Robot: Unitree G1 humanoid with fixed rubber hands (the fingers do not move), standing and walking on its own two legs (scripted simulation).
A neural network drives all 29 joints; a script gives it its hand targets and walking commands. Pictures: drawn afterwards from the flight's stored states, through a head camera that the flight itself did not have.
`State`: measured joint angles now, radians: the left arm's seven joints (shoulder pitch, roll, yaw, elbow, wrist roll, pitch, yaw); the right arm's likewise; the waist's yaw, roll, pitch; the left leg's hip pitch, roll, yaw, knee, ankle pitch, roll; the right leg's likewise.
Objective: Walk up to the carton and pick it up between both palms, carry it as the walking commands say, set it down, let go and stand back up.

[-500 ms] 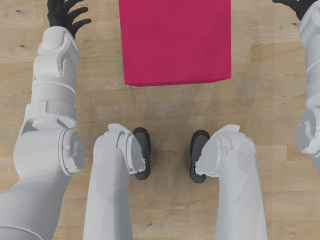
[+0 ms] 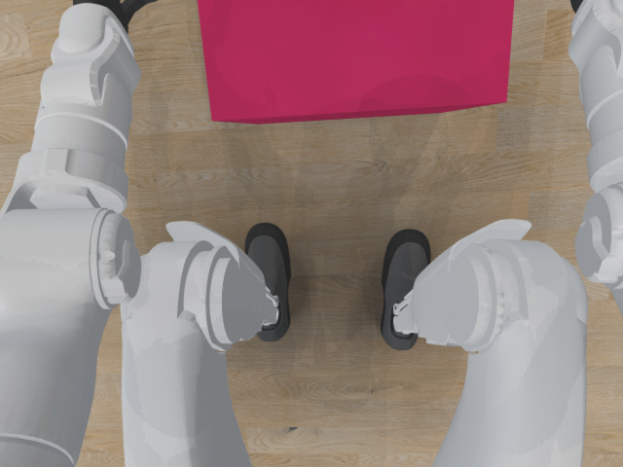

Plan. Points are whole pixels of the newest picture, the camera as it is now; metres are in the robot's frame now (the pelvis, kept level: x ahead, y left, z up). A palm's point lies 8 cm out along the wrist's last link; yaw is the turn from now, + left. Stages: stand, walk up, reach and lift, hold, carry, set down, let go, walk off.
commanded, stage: reach and lift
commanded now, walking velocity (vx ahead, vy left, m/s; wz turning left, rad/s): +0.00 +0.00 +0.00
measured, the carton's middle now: (347, 13) +0.54 -0.02 -0.25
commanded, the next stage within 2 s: none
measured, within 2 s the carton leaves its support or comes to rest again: leaves its support in 1.84 s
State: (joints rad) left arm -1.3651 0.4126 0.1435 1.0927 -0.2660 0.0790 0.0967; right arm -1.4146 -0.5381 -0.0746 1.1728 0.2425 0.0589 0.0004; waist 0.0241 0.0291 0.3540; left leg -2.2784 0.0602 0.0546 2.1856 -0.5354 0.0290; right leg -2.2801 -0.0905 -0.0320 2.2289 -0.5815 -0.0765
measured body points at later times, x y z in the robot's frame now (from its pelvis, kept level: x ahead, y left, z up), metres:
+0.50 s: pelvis +0.00 +0.00 -0.01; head +0.36 -0.02 +0.24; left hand +0.55 +0.20 -0.18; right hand +0.55 -0.24 -0.19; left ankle +0.12 +0.11 -0.33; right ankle +0.11 -0.11 -0.33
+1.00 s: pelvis +0.00 +0.00 +0.00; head +0.37 -0.02 +0.24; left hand +0.55 +0.16 -0.18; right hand +0.55 -0.21 -0.19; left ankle +0.12 +0.12 -0.33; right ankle +0.11 -0.11 -0.33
